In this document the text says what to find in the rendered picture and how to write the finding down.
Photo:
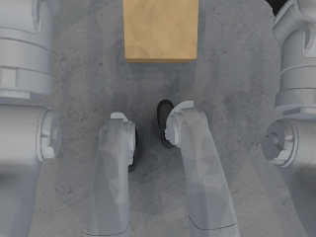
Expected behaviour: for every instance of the left robot foot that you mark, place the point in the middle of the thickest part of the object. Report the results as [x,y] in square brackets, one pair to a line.
[132,166]

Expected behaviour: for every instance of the right robot upper arm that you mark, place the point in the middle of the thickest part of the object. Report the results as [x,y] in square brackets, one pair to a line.
[290,144]

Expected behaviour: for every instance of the robot left forearm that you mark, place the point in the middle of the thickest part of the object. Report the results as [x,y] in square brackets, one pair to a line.
[26,38]

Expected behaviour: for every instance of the carton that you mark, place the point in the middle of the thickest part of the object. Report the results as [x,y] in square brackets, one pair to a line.
[160,31]

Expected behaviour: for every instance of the right robot shin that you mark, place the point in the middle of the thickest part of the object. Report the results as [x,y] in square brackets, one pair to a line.
[182,105]

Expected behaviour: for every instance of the robot right forearm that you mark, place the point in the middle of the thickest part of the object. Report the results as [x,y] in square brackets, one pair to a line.
[295,31]

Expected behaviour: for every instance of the right robot hand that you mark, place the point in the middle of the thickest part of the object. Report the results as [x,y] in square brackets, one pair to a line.
[276,5]

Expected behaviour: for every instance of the left robot upper arm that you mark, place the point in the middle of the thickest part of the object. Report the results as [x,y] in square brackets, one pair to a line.
[29,135]

